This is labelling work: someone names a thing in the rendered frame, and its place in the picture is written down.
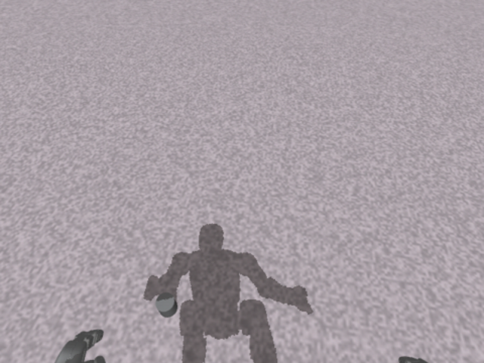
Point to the tin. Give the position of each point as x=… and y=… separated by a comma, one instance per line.
x=166, y=305

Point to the left robot hand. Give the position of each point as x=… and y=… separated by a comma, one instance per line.
x=74, y=351

